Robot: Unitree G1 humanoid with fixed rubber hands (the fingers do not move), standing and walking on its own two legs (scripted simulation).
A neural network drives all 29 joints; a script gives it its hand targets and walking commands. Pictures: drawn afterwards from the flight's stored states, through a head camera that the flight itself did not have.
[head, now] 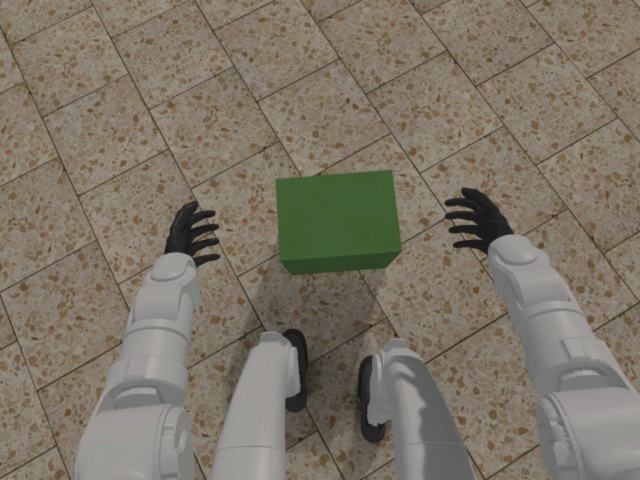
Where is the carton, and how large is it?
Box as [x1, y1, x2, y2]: [276, 170, 401, 274]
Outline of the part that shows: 391,170 276,179 279,257 280,261 291,274 386,267 401,251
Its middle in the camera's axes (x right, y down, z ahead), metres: +0.04 -0.02 +0.97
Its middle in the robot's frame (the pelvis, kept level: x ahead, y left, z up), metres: +0.50 -0.01 -0.55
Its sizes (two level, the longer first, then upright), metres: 0.263 0.187 0.248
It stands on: the floor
